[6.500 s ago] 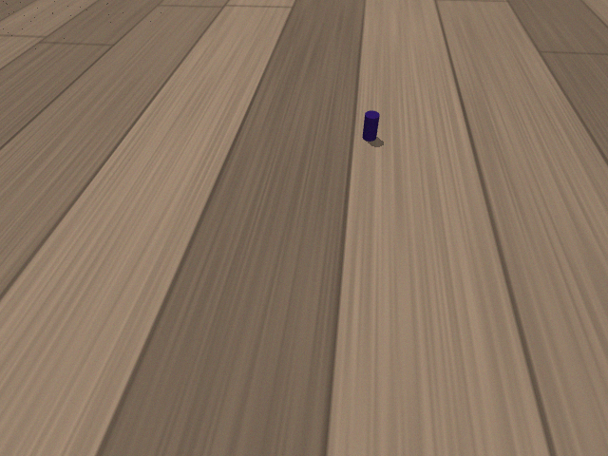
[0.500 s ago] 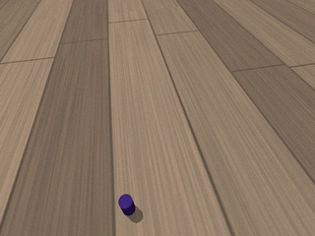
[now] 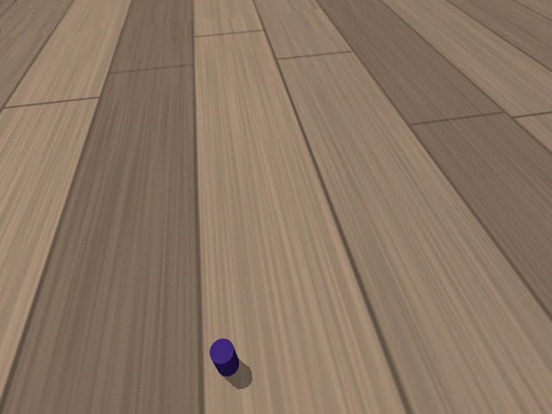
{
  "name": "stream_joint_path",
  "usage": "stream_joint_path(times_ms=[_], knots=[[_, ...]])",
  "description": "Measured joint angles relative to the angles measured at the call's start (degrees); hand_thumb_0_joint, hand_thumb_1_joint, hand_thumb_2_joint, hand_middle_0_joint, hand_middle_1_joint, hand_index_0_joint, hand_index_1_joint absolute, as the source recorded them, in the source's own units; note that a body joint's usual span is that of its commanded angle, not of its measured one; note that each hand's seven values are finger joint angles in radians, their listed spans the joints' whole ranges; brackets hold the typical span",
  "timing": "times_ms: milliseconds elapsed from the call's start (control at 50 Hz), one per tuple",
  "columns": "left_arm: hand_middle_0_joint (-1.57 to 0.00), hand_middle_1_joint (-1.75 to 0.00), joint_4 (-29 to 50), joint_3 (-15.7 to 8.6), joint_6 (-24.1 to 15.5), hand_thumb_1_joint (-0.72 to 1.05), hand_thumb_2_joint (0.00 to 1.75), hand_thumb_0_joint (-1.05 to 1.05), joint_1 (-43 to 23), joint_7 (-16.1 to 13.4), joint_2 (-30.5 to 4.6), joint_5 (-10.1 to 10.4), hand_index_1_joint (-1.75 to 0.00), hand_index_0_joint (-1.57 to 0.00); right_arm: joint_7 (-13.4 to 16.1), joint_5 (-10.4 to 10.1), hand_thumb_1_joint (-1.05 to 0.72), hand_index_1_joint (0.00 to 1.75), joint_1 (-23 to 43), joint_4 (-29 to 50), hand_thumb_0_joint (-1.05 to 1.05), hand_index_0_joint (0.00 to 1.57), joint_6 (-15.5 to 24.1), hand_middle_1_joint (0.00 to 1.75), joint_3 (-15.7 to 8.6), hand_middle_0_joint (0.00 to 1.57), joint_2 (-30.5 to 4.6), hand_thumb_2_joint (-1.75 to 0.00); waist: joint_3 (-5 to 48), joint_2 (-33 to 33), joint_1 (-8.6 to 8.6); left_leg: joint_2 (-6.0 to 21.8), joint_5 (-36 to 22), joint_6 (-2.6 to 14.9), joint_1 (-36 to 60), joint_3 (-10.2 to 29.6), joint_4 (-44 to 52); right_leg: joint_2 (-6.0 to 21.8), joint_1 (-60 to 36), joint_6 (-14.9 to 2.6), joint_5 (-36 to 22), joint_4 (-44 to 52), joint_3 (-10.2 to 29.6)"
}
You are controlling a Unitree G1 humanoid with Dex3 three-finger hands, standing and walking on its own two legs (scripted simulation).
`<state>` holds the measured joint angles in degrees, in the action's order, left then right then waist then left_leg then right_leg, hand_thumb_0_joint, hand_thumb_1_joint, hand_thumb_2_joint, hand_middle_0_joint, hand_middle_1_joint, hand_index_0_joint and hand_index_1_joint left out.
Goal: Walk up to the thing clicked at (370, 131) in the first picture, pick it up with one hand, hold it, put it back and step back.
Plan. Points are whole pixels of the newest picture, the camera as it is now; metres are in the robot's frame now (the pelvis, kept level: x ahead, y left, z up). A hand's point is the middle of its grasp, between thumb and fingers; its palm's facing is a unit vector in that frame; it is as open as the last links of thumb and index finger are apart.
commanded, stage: stand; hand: left
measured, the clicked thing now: (225, 358) +0.41 +0.22 -0.71
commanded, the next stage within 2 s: go down in 1.92 s
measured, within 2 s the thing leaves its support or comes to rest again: neither
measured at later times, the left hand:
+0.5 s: hand out of the picture +0.06 +0.25 -0.16, palm faces -0.01 -0.94 -0.34, open 7.3 cm
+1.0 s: hand out of the picture +0.07 +0.25 -0.16, palm faces -0.01 -0.94 -0.35, open 7.3 cm
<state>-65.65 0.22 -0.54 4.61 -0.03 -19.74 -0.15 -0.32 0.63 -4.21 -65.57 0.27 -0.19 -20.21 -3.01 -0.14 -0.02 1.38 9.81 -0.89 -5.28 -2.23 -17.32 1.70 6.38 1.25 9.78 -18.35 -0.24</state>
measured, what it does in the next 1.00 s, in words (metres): stands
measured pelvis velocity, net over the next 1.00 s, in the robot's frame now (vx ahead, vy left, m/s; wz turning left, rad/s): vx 0.00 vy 0.00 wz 0.01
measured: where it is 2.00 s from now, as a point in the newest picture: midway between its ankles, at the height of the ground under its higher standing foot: outside the picture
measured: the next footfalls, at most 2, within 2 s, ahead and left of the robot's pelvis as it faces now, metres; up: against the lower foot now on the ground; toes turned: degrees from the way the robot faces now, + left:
none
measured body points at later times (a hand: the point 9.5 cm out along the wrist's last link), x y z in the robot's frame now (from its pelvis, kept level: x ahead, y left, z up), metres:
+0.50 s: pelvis +0.00 +0.00 +0.00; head +0.00 -0.01 +0.45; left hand +0.06 +0.30 -0.13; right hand +0.07 -0.30 -0.14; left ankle +0.00 +0.13 -0.75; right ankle +0.00 -0.13 -0.75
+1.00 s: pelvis +0.00 +0.00 +0.00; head +0.01 +0.00 +0.45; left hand +0.07 +0.30 -0.13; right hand +0.08 -0.30 -0.13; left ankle +0.00 +0.13 -0.75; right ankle +0.00 -0.13 -0.75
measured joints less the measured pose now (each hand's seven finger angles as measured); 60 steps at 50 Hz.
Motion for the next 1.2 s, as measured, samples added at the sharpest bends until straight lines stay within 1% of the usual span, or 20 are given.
stream_joint_path(times_ms=[580,1200], knots=[[-0.21,-0.3,0.0,0.0,0.1,0.91,0.9,0.01,1.9,0.1,-0.2,-0.2,-0.3,-0.21,-0.2,0.2,-0.9,0.3,-2.1,-0.4,0.01,0.2,-0.1,0.3,0.1,0.2,-0.1,-0.9,0.4,-0.1,-0.02,0.2,-0.3,-0.2,-0.6,0.6,-0.2,-0.1,0.3,-0.28,-0.2,0.0,-0.6],[-0.21,-0.3,0.6,0.2,-0.1,0.9,0.9,0.0,1.6,0.0,-0.1,-0.1,-0.3,-0.21,-0.1,0.1,-0.9,0.3,-1.7,0.5,0.01,0.21,-0.1,0.3,0.2,0.2,-0.1,-0.9,0.4,-0.1,-0.02,0.2,0.2,-0.22,0.0,0.8,0.0,-0.1,-0.5,-0.23,0.2,0.4,-0.8]])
